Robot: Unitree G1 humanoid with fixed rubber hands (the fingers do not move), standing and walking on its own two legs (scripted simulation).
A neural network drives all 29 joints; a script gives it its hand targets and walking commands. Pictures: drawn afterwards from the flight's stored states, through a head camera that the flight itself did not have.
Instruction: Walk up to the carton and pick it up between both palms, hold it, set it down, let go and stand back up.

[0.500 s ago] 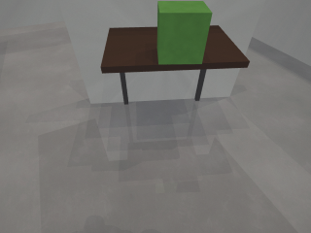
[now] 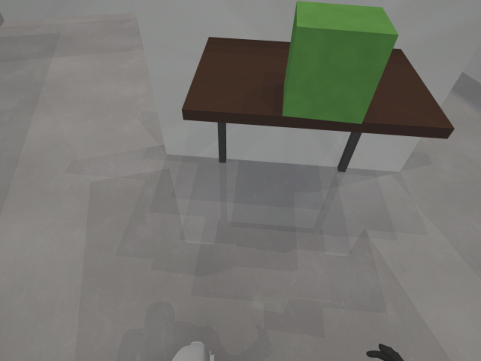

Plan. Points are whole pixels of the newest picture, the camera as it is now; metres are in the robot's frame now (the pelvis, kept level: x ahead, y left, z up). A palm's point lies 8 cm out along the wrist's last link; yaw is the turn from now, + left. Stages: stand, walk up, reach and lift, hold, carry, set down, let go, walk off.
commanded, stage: walk up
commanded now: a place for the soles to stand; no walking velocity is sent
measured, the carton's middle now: (330, 64) +0.87 -0.19 +0.08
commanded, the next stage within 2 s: none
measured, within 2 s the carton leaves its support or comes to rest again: neither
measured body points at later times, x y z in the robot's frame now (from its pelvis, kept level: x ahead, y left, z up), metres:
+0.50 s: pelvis +0.19 -0.03 -0.01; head +0.21 -0.04 +0.44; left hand +0.31 +0.22 -0.11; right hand +0.19 -0.30 -0.13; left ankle +0.13 +0.13 -0.73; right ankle +0.31 -0.16 -0.72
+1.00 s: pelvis +0.34 -0.06 -0.01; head +0.36 -0.04 +0.44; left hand +0.34 +0.20 -0.15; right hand +0.48 -0.31 -0.10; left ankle +0.42 +0.05 -0.73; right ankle +0.31 -0.17 -0.72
